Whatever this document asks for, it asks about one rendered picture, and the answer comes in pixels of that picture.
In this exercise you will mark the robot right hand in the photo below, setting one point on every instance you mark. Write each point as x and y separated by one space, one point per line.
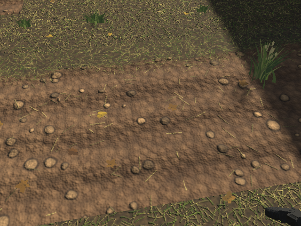
292 216

